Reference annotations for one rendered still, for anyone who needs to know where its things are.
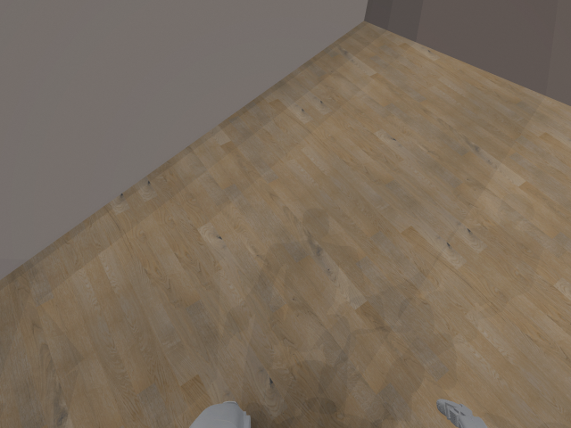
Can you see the robot right hand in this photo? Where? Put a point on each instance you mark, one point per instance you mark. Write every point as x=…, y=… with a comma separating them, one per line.
x=460, y=415

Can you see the robot left thigh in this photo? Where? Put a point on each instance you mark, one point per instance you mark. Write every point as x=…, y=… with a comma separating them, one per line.
x=224, y=415

